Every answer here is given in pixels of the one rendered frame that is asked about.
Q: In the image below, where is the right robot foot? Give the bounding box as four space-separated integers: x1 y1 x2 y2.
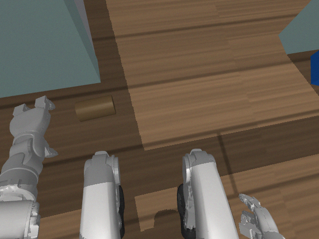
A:
177 184 196 239

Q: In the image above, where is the right robot hand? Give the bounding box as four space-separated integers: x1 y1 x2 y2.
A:
239 194 279 239

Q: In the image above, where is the left robot arm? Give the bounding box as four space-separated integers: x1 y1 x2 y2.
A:
0 131 45 239

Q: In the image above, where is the left robot hand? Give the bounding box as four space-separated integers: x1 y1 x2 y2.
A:
9 96 58 158

